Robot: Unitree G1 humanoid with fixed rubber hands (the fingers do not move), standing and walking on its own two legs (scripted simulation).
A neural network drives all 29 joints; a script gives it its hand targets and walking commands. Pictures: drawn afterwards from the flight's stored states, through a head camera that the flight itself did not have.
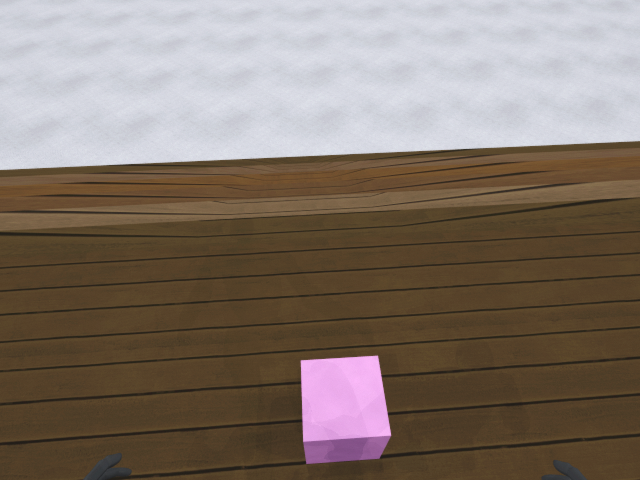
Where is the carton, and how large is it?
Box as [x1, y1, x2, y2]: [301, 356, 390, 463]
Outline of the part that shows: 377,356 301,360 303,443 306,463 379,458 390,436 390,431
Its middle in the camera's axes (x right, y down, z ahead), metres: +0.05 +0.48 +1.08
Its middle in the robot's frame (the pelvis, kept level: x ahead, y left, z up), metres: +0.39 -0.03 -0.66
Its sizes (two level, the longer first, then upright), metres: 0.210 0.200 0.250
